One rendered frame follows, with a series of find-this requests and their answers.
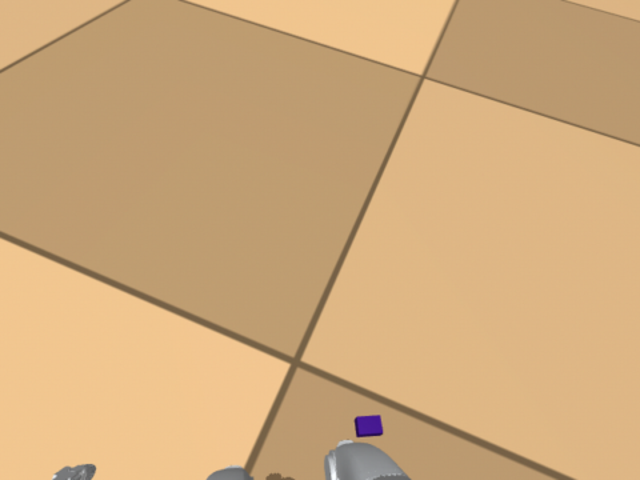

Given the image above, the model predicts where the left robot hand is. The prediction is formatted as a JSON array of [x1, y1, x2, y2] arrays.
[[52, 464, 96, 480]]

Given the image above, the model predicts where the small box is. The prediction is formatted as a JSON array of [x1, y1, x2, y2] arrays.
[[355, 415, 383, 437]]

